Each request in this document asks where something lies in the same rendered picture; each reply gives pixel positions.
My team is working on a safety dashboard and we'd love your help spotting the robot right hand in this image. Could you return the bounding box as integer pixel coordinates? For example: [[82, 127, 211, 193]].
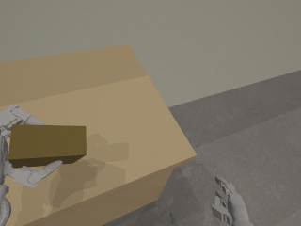
[[212, 175, 249, 226]]

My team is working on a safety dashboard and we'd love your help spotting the left robot forearm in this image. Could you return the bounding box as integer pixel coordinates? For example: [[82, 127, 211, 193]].
[[0, 185, 11, 226]]

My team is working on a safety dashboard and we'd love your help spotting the sponge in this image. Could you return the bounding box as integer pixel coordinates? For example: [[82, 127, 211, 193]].
[[8, 124, 87, 169]]

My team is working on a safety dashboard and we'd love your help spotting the robot left hand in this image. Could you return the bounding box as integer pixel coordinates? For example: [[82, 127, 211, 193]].
[[0, 104, 63, 188]]

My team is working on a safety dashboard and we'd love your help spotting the table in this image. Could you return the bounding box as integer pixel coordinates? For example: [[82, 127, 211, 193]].
[[0, 44, 197, 226]]

